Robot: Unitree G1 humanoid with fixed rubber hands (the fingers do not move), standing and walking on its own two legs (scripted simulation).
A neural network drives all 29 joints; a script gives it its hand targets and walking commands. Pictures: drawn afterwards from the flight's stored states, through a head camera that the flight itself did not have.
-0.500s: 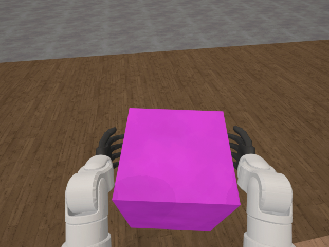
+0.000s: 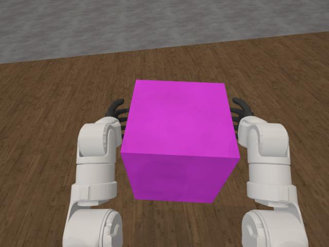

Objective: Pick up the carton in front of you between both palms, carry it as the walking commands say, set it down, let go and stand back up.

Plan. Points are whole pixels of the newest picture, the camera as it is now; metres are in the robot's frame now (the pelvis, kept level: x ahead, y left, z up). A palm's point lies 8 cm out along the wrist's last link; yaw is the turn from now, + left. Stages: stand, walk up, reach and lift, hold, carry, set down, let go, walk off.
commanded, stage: carry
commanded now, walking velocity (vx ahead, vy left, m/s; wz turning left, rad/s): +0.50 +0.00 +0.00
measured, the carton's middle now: (176, 145) +0.37 +0.00 +0.05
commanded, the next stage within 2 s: none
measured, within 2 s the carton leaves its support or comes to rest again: neither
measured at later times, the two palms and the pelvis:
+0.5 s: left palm (138, 61) +0.72 +0.14 +0.07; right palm (222, 60) +0.70 -0.16 +0.07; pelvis +0.35 +0.01 -0.04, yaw -2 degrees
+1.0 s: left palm (149, 34) +1.01 +0.13 +0.03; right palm (212, 31) +1.03 -0.17 +0.03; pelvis +0.67 -0.03 -0.07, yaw +0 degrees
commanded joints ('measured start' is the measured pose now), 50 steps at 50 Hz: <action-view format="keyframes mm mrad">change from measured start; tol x32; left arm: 1 -587 -1048 -608 -23 -418 -15 -264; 50 -734 -1133 -715 -146 -495 -55 -264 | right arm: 1 -611 1132 659 -55 396 0 239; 50 -653 1143 661 -111 410 -44 242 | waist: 1 57 -319 -547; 22 -82 264 -630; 50 22 -31 -460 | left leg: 1 -546 -47 -138 465 -101 12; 14 -480 -68 -1 -293 485 -9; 19 86 -34 0 -553 806 42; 21 549 323 -443 -287 1464 162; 24 538 349 -658 -397 694 326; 42 253 89 -121 -162 1073 37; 45 -363 -81 -110 350 -111 -25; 50 -530 16 -196 343 23 5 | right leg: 1 845 -363 592 -42 331 -150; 18 531 -95 67 218 587 16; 21 -39 74 68 726 -519 95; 23 -357 53 181 1033 -618 88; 39 -132 73 -26 -7 114 78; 43 341 27 1 -176 277 30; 45 802 -352 478 94 906 -80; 48 732 -335 652 -71 64 -203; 50 520 -278 520 -124 118 -134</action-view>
